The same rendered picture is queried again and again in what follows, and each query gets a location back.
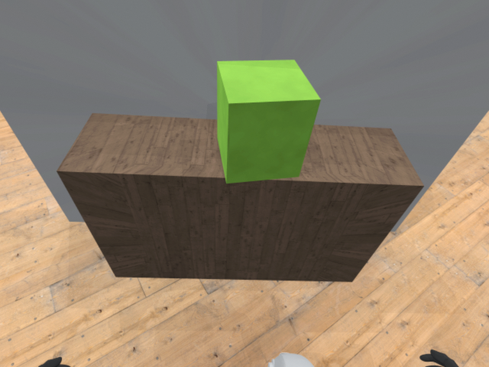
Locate carton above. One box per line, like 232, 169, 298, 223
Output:
217, 60, 321, 184

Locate right robot hand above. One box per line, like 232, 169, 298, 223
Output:
419, 349, 458, 367

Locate pedestal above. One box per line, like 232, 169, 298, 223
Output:
57, 113, 424, 282

